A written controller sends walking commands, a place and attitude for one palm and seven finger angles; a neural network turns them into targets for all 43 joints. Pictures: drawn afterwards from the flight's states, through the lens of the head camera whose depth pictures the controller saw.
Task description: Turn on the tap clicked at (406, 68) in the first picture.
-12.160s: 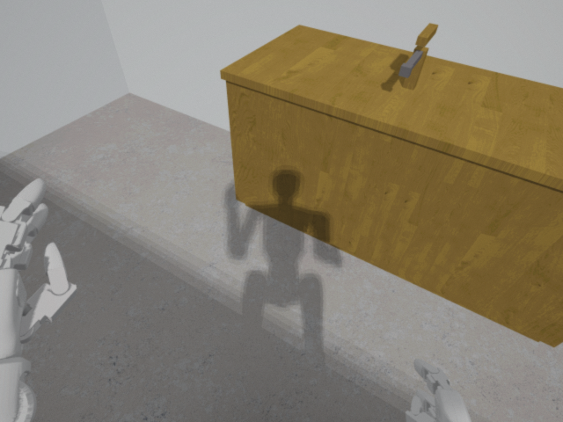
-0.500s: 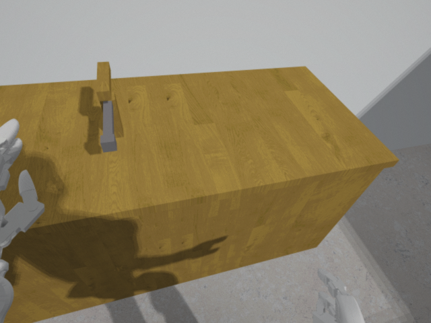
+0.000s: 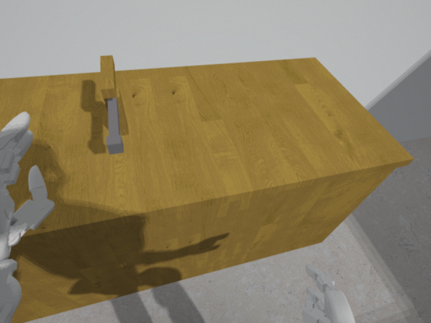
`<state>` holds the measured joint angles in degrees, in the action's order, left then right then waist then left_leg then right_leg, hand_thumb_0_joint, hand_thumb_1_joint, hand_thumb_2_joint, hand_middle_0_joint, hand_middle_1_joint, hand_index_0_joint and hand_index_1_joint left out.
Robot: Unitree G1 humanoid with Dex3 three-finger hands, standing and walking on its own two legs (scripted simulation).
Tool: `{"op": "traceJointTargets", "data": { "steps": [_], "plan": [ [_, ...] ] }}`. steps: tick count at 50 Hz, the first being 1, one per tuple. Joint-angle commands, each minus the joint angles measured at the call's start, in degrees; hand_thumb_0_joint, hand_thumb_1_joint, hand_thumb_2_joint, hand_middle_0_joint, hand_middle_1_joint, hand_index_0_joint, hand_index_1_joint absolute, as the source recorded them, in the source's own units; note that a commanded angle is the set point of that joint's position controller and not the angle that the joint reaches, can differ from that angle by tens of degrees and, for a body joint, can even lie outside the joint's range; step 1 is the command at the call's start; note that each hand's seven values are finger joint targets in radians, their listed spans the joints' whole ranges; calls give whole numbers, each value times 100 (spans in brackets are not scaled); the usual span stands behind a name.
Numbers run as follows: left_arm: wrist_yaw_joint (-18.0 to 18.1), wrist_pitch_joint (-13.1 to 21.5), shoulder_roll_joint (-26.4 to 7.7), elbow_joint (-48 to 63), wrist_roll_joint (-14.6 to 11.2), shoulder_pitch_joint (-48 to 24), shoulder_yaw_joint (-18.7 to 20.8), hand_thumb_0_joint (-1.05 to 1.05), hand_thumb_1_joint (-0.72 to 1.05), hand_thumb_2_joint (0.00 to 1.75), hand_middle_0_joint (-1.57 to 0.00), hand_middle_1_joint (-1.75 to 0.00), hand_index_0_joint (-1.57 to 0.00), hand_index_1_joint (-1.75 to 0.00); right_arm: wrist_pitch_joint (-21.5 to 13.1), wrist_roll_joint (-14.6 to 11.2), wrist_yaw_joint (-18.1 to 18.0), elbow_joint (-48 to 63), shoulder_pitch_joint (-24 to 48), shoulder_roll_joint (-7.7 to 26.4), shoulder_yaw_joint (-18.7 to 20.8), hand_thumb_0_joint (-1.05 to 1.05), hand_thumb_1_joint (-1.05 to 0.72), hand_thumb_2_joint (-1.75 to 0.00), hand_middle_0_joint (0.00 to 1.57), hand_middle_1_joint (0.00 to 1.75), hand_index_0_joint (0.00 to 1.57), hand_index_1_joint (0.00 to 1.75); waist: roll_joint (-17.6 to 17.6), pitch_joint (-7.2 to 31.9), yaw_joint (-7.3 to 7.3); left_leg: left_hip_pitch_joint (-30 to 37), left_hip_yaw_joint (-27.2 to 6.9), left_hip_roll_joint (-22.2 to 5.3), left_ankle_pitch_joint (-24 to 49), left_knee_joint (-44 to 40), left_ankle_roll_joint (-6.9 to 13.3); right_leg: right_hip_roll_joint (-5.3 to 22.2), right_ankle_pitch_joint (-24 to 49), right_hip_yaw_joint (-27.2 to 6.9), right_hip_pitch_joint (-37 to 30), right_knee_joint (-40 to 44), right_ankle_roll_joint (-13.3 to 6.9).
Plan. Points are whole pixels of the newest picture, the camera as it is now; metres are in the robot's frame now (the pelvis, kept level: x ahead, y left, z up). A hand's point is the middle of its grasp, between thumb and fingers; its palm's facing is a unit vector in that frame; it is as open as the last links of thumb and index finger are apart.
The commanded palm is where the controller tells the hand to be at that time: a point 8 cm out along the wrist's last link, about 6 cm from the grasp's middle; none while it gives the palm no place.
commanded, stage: come to a stop and stand still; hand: left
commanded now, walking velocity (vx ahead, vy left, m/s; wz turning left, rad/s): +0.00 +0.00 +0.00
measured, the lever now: (115, 144) +0.41 +0.25 +0.07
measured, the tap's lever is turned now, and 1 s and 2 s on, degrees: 0 0 0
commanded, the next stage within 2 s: look again from close up in 0.88 s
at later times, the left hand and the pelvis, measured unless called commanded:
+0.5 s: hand (61, 209) +0.21 +0.23 +0.17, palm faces +0.39 -0.85 -0.35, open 7.4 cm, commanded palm +0.15 +0.27 +0.17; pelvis -0.02 -0.01 +0.00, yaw -1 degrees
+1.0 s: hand (71, 229) +0.20 +0.22 +0.15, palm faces +0.37 -0.86 -0.35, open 7.4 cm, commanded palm +0.14 +0.25 +0.17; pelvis -0.02 -0.03 +0.00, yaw +0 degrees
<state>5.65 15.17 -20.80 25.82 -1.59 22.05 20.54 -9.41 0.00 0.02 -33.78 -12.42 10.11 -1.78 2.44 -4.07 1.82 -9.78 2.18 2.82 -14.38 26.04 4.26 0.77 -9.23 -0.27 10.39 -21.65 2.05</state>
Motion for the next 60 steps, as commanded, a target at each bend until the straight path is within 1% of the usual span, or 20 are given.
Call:
{"op": "traceJointTargets", "data": {
  "steps": [1, 8, 13, 14, 15, 16, 17, 18, 20, 22, 24, 26, 27, 28, 32, 38, 44, 47, 52, 60],
  "plan": [
    [57, 221, -759, 967, -47, -208, 437, 0, 90, 90, -20, -30, -20, -30, -179, -64, -107, 930, 407, 828, 398, 0, -90, -90, 20, 30, 20, 30, -573, 922, -24, -185, -589, -748, 1910, -634, -675, 86, 1123, -10, -719, -171, -268],
    [101, 228, -867, 1525, -38, -586, 434, 0, 90, 90, -20, -30, -20, -30, -107, -40, -159, 980, 556, 811, 370, 0, -90, -90, 20, 30, 20, 30, -935, 954, -17, -85, -646, -757, 1860, -699, -700, 62, 877, 61, -695, -238, -262],
    [136, 176, -771, 1303, -39, -387, 416, 0, 90, 90, -20, -30, -20, -30, -71, -40, -161, 981, 557, 792, 370, 0, -90, -90, 20, 30, 20, 30, -655, 911, -12, -246, -617, -721, 1239, -720, -611, 113, 889, -8, -814, -75, -272],
    [139, 752, -5495, 2882, 1050, -6649, 3791, 0, 90, 90, -20, -30, -20, -30, -331, 338, -105, 917, -46, 1088, 263, 0, -90, -90, 20, 30, 20, 30, -566, 295, -16, -1366, -548, -878, 1679, 39, -160, 58, 819, -155, -277, -310, -347],
    [-155, 497, -1708, -897, 271, -3050, 1415, 0, 90, 90, -20, -30, -20, -30, -350, 29, -88, 544, 539, 216, 63, 0, -90, -90, 20, 30, 20, 30, -297, 1351, 43, -58, -715, -624, 2188, -347, -285, 371, 727, -141, 158, -330, -563],
    [-139, 443, -1408, -405, 23, -1320, 1079, 0, 90, 90, -20, -30, -20, -30, -389, 20, -127, 772, 313, 720, 411, 0, -90, -90, 20, 30, 20, 30, -639, 1136, 123, 229, -555, -742, 2403, -266, -439, 276, 1371, -604, -260, -104, -539],
    [-135, 267, -375, -695, -92, -751, 380, 0, 90, 90, -20, -30, -20, -30, -408, -125, -13, 888, 226, 758, 456, 0, -90, -90, 20, 30, 20, 30, -1340, 1429, 17, 630, -358, -702, 2787, -201, -577, 251, 1454, -489, -389, -388, -566],
    [-161, 312, -561, 195, -90, -1153, 225, 0, 90, 90, -20, -30, -20, -30, -359, -99, 37, 939, 165, 886, 521, 0, -90, -90, 20, 30, 20, 30, -1706, 1547, -37, 550, -500, -791, 3108, -240, -631, 258, 1073, -299, -319, -561, -486],
    [-160, 327, -381, 734, -112, -571, -73, 0, 90, 90, -20, -30, -20, -30, -315, -88, 162, 1005, 298, 883, 483, 0, -90, -90, 20, 30, 20, 30, -1559, 1429, 18, 265, -585, -968, 2919, -319, -527, 201, 656, -189, -350, -571, -408],
    [-86, 222, -402, 712, -148, 72, -42, 0, 90, 90, -20, -30, -20, -30, -289, -158, 181, 1103, 465, 827, 408, 0, -90, -90, 20, 30, 20, 30, -686, 1193, 68, -266, -552, -936, 1954, -443, -415, 161, 759, -104, -591, -474, -327],
    [6, 190, -784, 697, -137, 50, 338, 0, 90, 90, -20, -30, -20, -30, -233, -137, 78, 1139, 467, 868, 398, 0, -90, -90, 20, 30, 20, 30, 426, 1046, 52, -684, -597, -814, 902, -496, -401, 214, 621, -212, -679, -252, -290],
    [63, 212, -1114, 584, -177, -103, 792, 0, 90, 90, -20, -30, -20, -30, -197, -115, -85, 1140, 539, 858, 396, 0, -90, -90, 20, 30, 20, 30, 917, 860, 22, -698, -599, -659, 42, -522, -354, 284, -2, -462, -334, 82, -303],
    [127, 237, -1574, 782, -174, -367, 1223, 0, 90, 90, -20, -30, -20, -30, -172, -113, -159, 1141, 613, 877, 386, 0, -90, -90, 20, 30, 20, 30, 598, 776, 15, -683, -562, -590, -184, -558, -333, 290, -299, -545, -188, 191, -319],
    [107, 284, -1339, 710, -187, -493, 1089, 0, 90, 90, -20, -30, -20, -30, -167, -91, -211, 1143, 634, 812, 352, 0, -90, -90, 20, 30, 20, 30, 303, 716, -19, -748, -612, -570, -406, -614, -293, 337, -638, -556, -127, 249, -339],
    [84, 407, -1257, 1137, -102, -1293, 793, 0, 90, 90, -20, -30, -20, -30, -294, -78, -297, 1122, 656, 770, 286, 0, -90, -90, 20, 30, 20, 30, -887, 406, -24, -843, -581, -580, -1292, -813, -181, 249, -1304, -726, 95, 463, -349],
    [94, 430, -583, 846, 36, -1018, 17, 0, 90, 90, -20, -30, -20, -30, -556, -52, -228, 907, 386, 840, 316, 0, -90, -90, 20, 30, 20, 30, -677, 560, -21, -646, -492, -464, -1209, -817, -231, 128, -1424, -659, -19, 611, -323],
    [108, 327, -827, 230, 29, -488, 379, 0, 90, 90, -20, -30, -20, -30, -430, -51, -202, 909, 333, 860, 338, 0, -90, -90, 20, 30, 20, 30, 2, 301, 2, -904, -530, -434, -1052, -871, -309, 92, -1565, -663, 62, 854, -272],
    [90, 366, -1094, 560, 12, -630, 634, 0, 90, 90, -20, -30, -20, -30, -394, -48, -207, 936, 411, 848, 338, 0, -90, -90, 20, 30, 20, 30, -214, 347, -5, -799, -512, -424, -825, -890, -317, 55, -1321, -642, 1, 860, -277],
    [63, 427, -1100, 1291, 12, -742, 602, 0, 90, 90, -20, -30, -20, -30, -466, -25, -189, 981, 457, 802, 294, 0, -90, -90, 20, 30, 20, 30, -891, 850, 33, -651, -515, -511, -200, -997, -282, -47, -19, -377, -685, 278, -248],
    [70, 245, -765, 969, -37, -313, 416, 0, 90, 90, -20, -30, -20, -30, -376, -27, -152, 859, 382, 844, 362, 0, -90, -90, 20, 30, 20, 30, -478, 1028, 15, -153, -480, -554, 1372, -610, -435, 57, 1312, -295, -747, 74, -261]
  ]
}}
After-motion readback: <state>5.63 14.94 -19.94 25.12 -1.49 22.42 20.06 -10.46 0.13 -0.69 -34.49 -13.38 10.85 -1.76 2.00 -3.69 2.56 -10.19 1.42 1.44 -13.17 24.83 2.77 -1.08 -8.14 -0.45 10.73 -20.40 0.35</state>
